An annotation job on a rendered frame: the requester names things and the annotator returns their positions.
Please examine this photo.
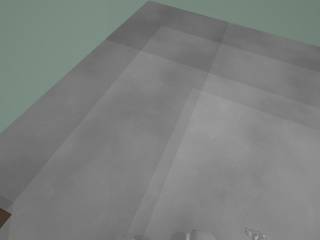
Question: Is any robot right thigh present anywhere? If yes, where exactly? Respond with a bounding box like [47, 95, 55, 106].
[185, 228, 216, 240]

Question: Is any cabinet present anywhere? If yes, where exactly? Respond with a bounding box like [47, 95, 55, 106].
[0, 208, 12, 228]

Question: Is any right robot hand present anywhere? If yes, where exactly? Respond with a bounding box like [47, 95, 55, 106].
[244, 227, 269, 240]

